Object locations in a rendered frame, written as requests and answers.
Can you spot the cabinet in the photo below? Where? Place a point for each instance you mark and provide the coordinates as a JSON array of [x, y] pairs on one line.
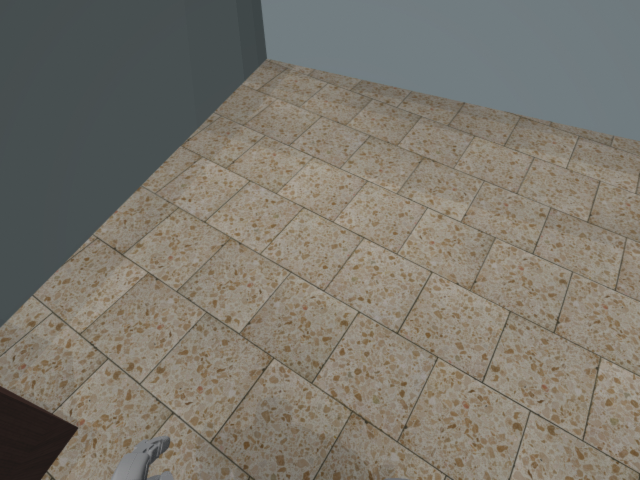
[[31, 438]]

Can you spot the left robot hand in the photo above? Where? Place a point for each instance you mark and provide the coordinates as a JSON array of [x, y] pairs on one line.
[[135, 465]]

